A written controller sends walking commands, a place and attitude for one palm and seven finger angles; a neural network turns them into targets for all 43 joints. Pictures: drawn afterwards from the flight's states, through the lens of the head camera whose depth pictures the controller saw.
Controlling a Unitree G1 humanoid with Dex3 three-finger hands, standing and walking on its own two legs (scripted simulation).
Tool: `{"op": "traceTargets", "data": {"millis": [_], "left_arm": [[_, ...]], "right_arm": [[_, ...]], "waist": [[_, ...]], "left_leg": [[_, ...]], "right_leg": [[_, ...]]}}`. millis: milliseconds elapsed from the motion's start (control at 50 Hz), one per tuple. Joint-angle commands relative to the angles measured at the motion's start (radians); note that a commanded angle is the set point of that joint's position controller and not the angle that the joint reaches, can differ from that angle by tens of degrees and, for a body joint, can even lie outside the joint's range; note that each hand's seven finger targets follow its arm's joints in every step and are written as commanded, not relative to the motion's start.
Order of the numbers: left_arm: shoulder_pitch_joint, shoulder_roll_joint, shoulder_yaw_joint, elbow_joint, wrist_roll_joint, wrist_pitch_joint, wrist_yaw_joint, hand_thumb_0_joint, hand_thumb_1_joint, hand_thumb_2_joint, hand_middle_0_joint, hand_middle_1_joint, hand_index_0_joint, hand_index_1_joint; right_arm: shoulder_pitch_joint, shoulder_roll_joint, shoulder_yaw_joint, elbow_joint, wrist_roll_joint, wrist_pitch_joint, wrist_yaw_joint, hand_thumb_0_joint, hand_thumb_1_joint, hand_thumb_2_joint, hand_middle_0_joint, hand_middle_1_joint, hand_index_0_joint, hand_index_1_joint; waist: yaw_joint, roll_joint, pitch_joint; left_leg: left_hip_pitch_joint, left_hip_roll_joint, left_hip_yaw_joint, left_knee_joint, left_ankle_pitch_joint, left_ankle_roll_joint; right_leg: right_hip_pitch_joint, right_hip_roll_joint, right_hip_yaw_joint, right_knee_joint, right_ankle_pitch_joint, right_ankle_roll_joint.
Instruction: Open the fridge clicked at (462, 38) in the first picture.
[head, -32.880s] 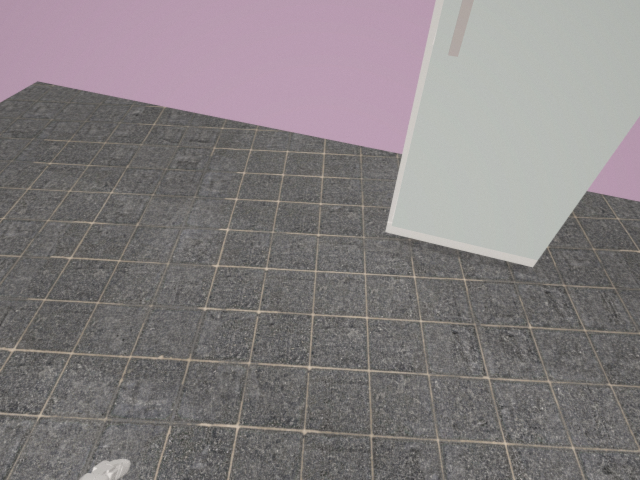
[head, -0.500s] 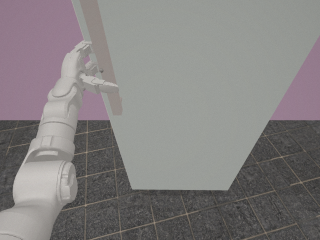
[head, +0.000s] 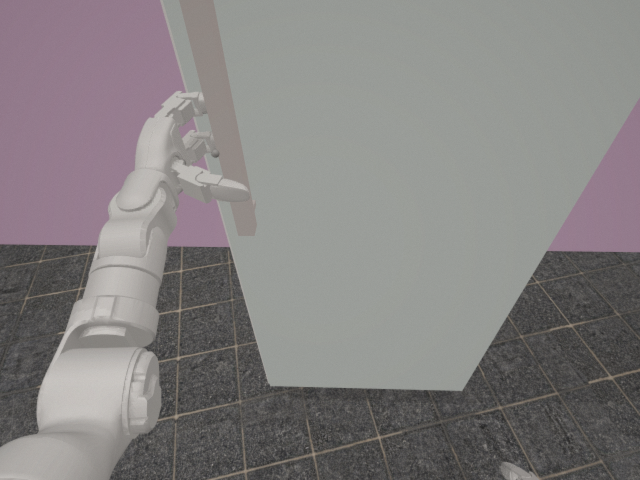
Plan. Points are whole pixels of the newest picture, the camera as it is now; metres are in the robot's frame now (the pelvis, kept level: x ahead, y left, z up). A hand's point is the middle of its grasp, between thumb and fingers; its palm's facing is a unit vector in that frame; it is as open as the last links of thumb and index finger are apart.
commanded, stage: slide the fingers in behind the handle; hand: left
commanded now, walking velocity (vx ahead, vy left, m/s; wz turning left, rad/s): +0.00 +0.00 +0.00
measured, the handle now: (226, 107) +0.49 +0.13 +0.25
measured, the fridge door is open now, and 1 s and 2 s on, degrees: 0 0 0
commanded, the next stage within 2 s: grip the handle and tug to test in 1.32 s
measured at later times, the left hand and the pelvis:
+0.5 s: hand (229, 154) +0.43 +0.12 +0.21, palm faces -0.02 -1.00 +0.03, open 14.0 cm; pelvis +0.00 +0.00 +0.00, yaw +0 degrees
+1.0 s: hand (239, 156) +0.43 +0.11 +0.22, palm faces -0.01 -1.00 +0.01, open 14.1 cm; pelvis +0.00 -0.01 +0.00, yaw +1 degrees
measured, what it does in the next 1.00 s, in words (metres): stands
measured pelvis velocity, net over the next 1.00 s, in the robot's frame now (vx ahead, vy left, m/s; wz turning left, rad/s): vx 0.00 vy -0.01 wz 0.02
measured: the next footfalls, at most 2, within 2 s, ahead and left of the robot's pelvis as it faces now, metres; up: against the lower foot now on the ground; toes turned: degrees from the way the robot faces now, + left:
none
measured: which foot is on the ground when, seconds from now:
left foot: down 0.00-1.00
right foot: down 0.00-1.00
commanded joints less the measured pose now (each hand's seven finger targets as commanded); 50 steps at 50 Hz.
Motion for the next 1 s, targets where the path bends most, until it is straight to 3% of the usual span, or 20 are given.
{"op": "traceTargets", "data": {"millis": [0,80,120,180,220,280,380,420,480,500,520,560,620,680,700,760,800,840,900,980], "left_arm": [[-0.517,0.190,0.030,-0.275,-0.009,-0.032,0.023,0.000,-0.500,0.300,-0.300,-1.200,-0.300,-1.200],[-0.541,0.138,-0.008,-0.269,-0.003,-0.001,0.043,0.000,-0.500,0.300,-0.300,-1.200,-0.300,-1.200],[-0.547,0.160,0.005,-0.251,0.000,0.002,0.054,0.000,-0.500,0.300,-0.300,-1.200,-0.300,-1.200],[-0.591,0.127,-0.018,-0.247,0.006,-0.002,0.062,0.000,-0.500,0.300,-0.300,-1.200,-0.300,-1.200],[-0.565,0.181,0.029,-0.269,0.006,-0.017,0.066,0.000,-0.500,0.300,-0.300,-1.200,-0.300,-1.200],[-0.541,0.110,-0.016,-0.273,0.001,-0.021,0.059,0.000,-0.500,0.300,-0.300,-1.200,-0.300,-1.200],[-0.473,0.140,0.018,-0.253,-0.002,0.004,0.058,0.000,-0.500,0.300,-0.300,-1.200,-0.300,-1.200],[-0.465,0.156,0.031,-0.285,0.000,0.006,0.065,0.000,-0.500,0.300,-0.300,-1.200,-0.300,-1.200],[-0.501,0.113,-0.005,-0.342,0.002,0.005,0.069,0.000,-0.500,0.300,-0.300,-1.200,-0.300,-1.200],[-0.479,0.137,0.013,-0.351,0.000,-0.003,0.074,0.000,-0.500,0.300,-0.300,-1.200,-0.300,-1.200],[-0.501,0.093,-0.033,-0.365,0.002,-0.004,0.071,0.000,-0.500,0.300,-0.300,-1.200,-0.300,-1.200],[-0.505,0.120,-0.008,-0.332,0.001,0.003,0.075,0.000,-0.500,0.300,-0.300,-1.200,-0.300,-1.200],[-0.542,0.083,-0.048,-0.362,0.004,0.003,0.078,0.000,-0.500,0.300,-0.300,-1.200,-0.300,-1.200],[-0.542,0.066,-0.056,-0.316,0.004,0.020,0.085,0.000,-0.500,0.300,-0.300,-1.200,-0.300,-1.200],[-0.524,0.071,-0.045,-0.320,-0.003,0.014,0.087,0.000,-0.500,0.300,-0.300,-1.200,-0.300,-1.200],[-0.535,0.107,-0.011,-0.278,-0.004,0.020,0.090,0.000,-0.500,0.300,-0.300,-1.200,-0.300,-1.200],[-0.537,0.093,-0.022,-0.277,-0.006,0.007,0.090,0.000,-0.500,0.300,-0.300,-1.200,-0.300,-1.200],[-0.541,0.073,-0.041,-0.306,0.001,-0.004,0.087,0.000,-0.500,0.300,-0.300,-1.200,-0.300,-1.200],[-0.512,0.065,-0.049,-0.276,-0.003,-0.011,0.085,0.000,-0.500,0.300,-0.300,-1.200,-0.300,-1.200],[-0.583,0.068,-0.059,-0.267,0.003,-0.014,0.084,0.000,-0.500,0.300,-0.300,-1.200,-0.300,-1.200]], "right_arm": [[-0.064,-0.129,-0.047,-0.133,-0.002,-0.042,-0.006,0.000,-0.900,-0.900,0.200,0.300,0.200,0.300],[-0.083,-0.116,-0.038,-0.130,-0.003,-0.032,-0.006,0.000,-0.900,-0.900,0.200,0.300,0.200,0.300],[-0.087,-0.120,-0.036,-0.129,-0.005,-0.026,-0.010,0.000,-0.900,-0.900,0.200,0.300,0.200,0.300],[-0.081,-0.112,-0.035,-0.124,-0.009,-0.026,-0.010,0.000,-0.900,-0.900,0.200,0.300,0.200,0.300],[-0.084,-0.119,-0.037,-0.129,-0.014,-0.024,-0.011,0.000,-0.900,-0.900,0.200,0.300,0.200,0.300],[-0.089,-0.108,-0.036,-0.134,-0.014,-0.026,-0.005,0.000,-0.900,-0.900,0.200,0.300,0.200,0.300],[-0.090,-0.115,-0.038,-0.136,-0.011,-0.015,-0.002,0.000,-0.900,-0.900,0.200,0.300,0.200,0.300],[-0.099,-0.115,-0.038,-0.144,-0.011,-0.011,-0.003,0.000,-0.900,-0.900,0.200,0.300,0.200,0.300],[-0.102,-0.106,-0.037,-0.146,-0.012,-0.013,-0.002,0.000,-0.900,-0.900,0.200,0.300,0.200,0.300],[-0.105,-0.109,-0.040,-0.149,-0.012,-0.013,-0.004,0.000,-0.900,-0.900,0.200,0.300,0.200,0.300],[-0.113,-0.107,-0.037,-0.146,-0.011,-0.014,-0.003,0.000,-0.900,-0.900,0.200,0.300,0.200,0.300],[-0.101,-0.108,-0.037,-0.132,-0.012,-0.015,-0.006,0.000,-0.900,-0.900,0.200,0.300,0.200,0.300],[-0.111,-0.106,-0.039,-0.131,-0.011,-0.019,-0.006,0.000,-0.900,-0.900,0.200,0.300,0.200,0.300],[-0.104,-0.104,-0.037,-0.120,-0.013,-0.019,-0.006,0.000,-0.900,-0.900,0.200,0.300,0.200,0.300],[-0.096,-0.108,-0.041,-0.122,-0.015,-0.020,-0.006,0.000,-0.900,-0.900,0.200,0.300,0.200,0.300],[-0.099,-0.109,-0.036,-0.115,-0.017,-0.018,-0.007,0.000,-0.900,-0.900,0.200,0.300,0.200,0.300],[-0.097,-0.109,-0.039,-0.118,-0.016,-0.021,-0.006,0.000,-0.900,-0.900,0.200,0.300,0.200,0.300],[-0.108,-0.102,-0.037,-0.123,-0.016,-0.024,-0.002,0.000,-0.900,-0.900,0.200,0.300,0.200,0.300],[-0.100,-0.106,-0.037,-0.120,-0.016,-0.021,0.000,0.000,-0.900,-0.900,0.200,0.300,0.200,0.300],[-0.100,-0.104,-0.035,-0.112,-0.015,-0.024,-0.003,0.000,-0.900,-0.900,0.200,0.300,0.200,0.300]], "waist": [[0.003,-0.073,-0.291],[-0.008,-0.055,-0.249],[-0.009,-0.073,-0.240],[-0.015,-0.046,-0.262],[0.004,-0.038,-0.314],[0.001,-0.048,-0.323],[0.015,-0.094,-0.287],[0.023,-0.082,-0.291],[0.011,-0.074,-0.291],[0.017,-0.074,-0.290],[0.006,-0.059,-0.276],[0.003,-0.070,-0.251],[-0.005,-0.029,-0.270],[-0.009,-0.039,-0.254],[-0.005,-0.075,-0.276],[0.001,-0.106,-0.267],[-0.002,-0.112,-0.273],[0.002,-0.059,-0.293],[0.000,-0.079,-0.270],[-0.014,-0.079,-0.249]], "left_leg": [[0.329,-0.022,-0.055,0.001,0.222,0.054],[0.324,-0.022,-0.060,-0.007,0.191,0.050],[0.310,-0.023,-0.061,-0.012,0.173,0.052],[0.338,-0.022,-0.070,-0.010,0.185,0.047],[0.346,-0.022,-0.070,-0.010,0.220,0.046],[0.363,-0.022,-0.066,-0.006,0.244,0.044],[0.315,-0.025,-0.056,-0.016,0.231,0.048],[0.311,-0.027,-0.050,-0.019,0.239,0.051],[0.330,-0.027,-0.049,-0.017,0.246,0.052],[0.330,-0.025,-0.048,-0.015,0.250,0.053],[0.335,-0.025,-0.049,-0.017,0.244,0.052],[0.325,-0.023,-0.053,-0.022,0.205,0.051],[0.349,-0.026,-0.055,-0.021,0.204,0.049],[0.340,-0.027,-0.056,-0.022,0.191,0.047],[0.338,-0.028,-0.059,-0.023,0.200,0.050],[0.305,-0.032,-0.055,-0.027,0.185,0.051],[0.307,-0.033,-0.053,-0.026,0.187,0.054],[0.329,-0.035,-0.051,-0.021,0.202,0.052],[0.315,-0.035,-0.051,-0.021,0.194,0.051],[0.311,-0.032,-0.055,-0.025,0.160,0.051]], "right_leg": [[-0.091,-0.009,0.032,-0.078,0.399,0.037],[-0.126,-0.008,0.034,-0.089,0.361,0.036],[-0.118,-0.011,0.038,-0.094,0.344,0.038],[-0.131,-0.009,0.034,-0.090,0.337,0.031],[-0.084,-0.013,0.036,-0.082,0.376,0.028],[-0.086,-0.009,0.030,-0.076,0.401,0.028],[-0.059,-0.011,0.034,-0.085,0.425,0.034],[-0.038,-0.014,0.036,-0.086,0.441,0.035],[-0.048,-0.012,0.037,-0.089,0.448,0.036],[-0.034,-0.013,0.034,-0.091,0.438,0.035],[-0.052,-0.011,0.036,-0.091,0.436,0.035],[-0.074,-0.009,0.038,-0.102,0.392,0.036],[-0.083,-0.011,0.038,-0.103,0.377,0.034],[-0.099,-0.010,0.039,-0.107,0.369,0.035],[-0.070,-0.010,0.032,-0.107,0.374,0.037],[-0.061,-0.014,0.044,-0.105,0.394,0.041],[-0.048,-0.015,0.040,-0.105,0.395,0.044],[-0.057,-0.016,0.045,-0.099,0.409,0.040],[-0.054,-0.014,0.039,-0.103,0.400,0.042],[-0.089,-0.014,0.046,-0.109,0.366,0.042]]}}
